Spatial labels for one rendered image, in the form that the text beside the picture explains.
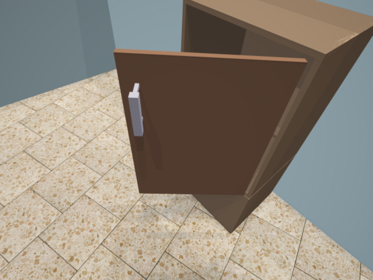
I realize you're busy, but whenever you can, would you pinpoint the cupboard door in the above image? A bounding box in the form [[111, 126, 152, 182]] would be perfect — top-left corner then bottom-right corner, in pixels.
[[114, 48, 308, 195]]

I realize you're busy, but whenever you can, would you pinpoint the handle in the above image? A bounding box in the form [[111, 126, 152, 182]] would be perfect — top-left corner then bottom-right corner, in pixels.
[[128, 83, 143, 137]]

